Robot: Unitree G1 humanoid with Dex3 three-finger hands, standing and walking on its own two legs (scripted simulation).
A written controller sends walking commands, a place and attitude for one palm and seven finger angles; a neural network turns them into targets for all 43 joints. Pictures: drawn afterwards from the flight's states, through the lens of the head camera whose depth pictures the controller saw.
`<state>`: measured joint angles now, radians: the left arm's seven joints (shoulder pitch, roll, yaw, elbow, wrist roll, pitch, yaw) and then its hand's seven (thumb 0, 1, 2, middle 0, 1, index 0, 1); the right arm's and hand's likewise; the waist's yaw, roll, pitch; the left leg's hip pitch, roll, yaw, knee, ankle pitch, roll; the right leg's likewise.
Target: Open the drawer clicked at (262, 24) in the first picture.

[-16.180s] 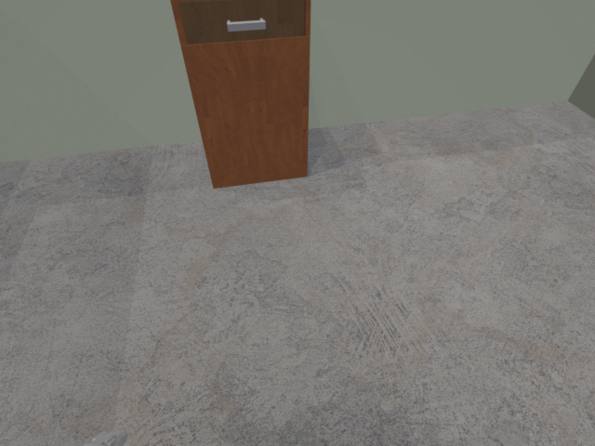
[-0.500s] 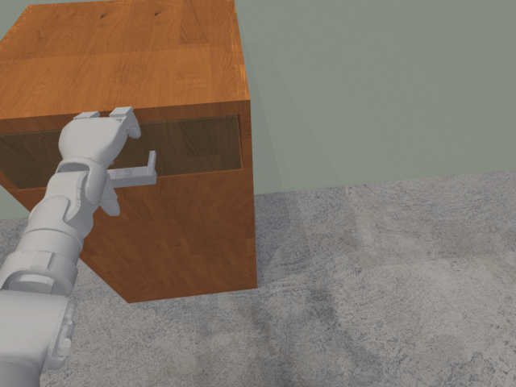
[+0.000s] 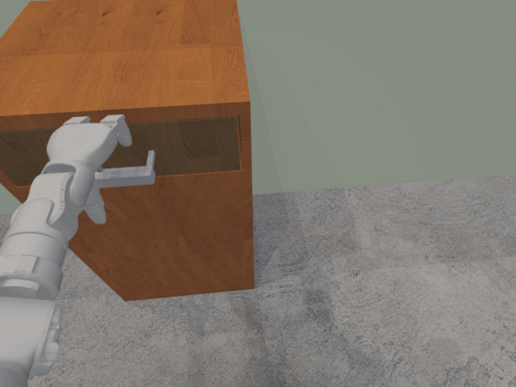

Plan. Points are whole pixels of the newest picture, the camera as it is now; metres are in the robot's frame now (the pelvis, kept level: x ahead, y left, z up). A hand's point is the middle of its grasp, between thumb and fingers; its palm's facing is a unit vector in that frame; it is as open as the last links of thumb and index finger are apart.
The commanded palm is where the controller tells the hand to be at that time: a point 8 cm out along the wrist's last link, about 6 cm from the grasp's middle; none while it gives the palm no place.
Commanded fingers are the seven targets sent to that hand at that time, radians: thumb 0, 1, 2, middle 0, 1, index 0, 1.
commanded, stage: move the hooked fingers above the handle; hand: left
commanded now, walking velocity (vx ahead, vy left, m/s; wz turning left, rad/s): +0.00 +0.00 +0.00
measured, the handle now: (116, 168) +0.48 +0.28 +0.04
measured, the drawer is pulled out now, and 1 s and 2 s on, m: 0.00 0.00 0.00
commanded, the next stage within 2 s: lower the fingers behind the handle in 0.98 s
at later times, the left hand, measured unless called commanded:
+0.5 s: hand (89, 171) +0.42 +0.29 +0.09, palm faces -0.08 -0.02 -1.00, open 13.7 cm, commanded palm +0.42 +0.28 +0.15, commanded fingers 0.00 -0.50 0.30 -0.30 -1.20 -0.30 -1.20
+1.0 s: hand (89, 161) +0.43 +0.29 +0.10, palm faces -0.04 +0.01 -1.00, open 13.6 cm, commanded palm +0.41 +0.28 +0.16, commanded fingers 0.00 -0.50 0.30 -0.30 -1.20 -0.30 -1.20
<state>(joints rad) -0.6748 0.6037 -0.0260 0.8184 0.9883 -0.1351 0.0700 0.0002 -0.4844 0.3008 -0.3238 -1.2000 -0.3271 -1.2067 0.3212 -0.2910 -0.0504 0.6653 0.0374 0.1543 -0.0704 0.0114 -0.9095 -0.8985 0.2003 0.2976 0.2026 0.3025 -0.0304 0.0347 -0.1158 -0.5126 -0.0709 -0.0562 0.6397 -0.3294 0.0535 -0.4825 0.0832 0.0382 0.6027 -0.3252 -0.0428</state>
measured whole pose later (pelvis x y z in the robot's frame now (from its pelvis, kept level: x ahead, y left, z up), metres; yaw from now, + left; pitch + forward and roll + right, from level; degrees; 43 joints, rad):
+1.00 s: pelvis +0.00 +0.00 +0.00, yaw -1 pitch +11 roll +0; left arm -0.70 0.60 0.00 0.89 1.01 -0.01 0.10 0.00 -0.48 0.30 -0.34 -1.21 -0.35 -1.23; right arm 0.30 -0.25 -0.01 0.66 0.05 0.17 -0.07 0.01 -0.91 -0.90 0.20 0.30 0.20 0.30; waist -0.04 0.06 -0.12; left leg -0.48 -0.07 -0.03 0.60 -0.31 0.05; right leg -0.46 0.08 0.06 0.59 -0.31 -0.04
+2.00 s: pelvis -0.01 +0.00 -0.02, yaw -1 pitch +18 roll -2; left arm -0.66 0.59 0.04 0.92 1.06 -0.19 0.27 0.00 -0.48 0.30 -0.36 -1.23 -0.32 -1.21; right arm 0.36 -0.28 -0.07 0.69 0.01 0.13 -0.06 0.01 -0.91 -0.90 0.20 0.30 0.20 0.30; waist -0.07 0.04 -0.15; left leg -0.72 -0.06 -0.04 0.79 -0.38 0.05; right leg -0.68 0.10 0.04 0.74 -0.36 -0.04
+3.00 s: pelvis -0.01 +0.01 -0.02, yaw -1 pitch +17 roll -2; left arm -0.68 0.53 -0.01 0.98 1.06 -0.07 0.28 0.00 -0.27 0.39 -0.34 -1.22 -0.34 -1.23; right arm 0.33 -0.24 -0.04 0.67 0.01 0.14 -0.03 0.01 -0.91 -0.90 0.20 0.30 0.20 0.30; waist -0.07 0.05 -0.16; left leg -0.70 -0.06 -0.03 0.79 -0.38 0.06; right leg -0.66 0.10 0.04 0.73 -0.36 -0.03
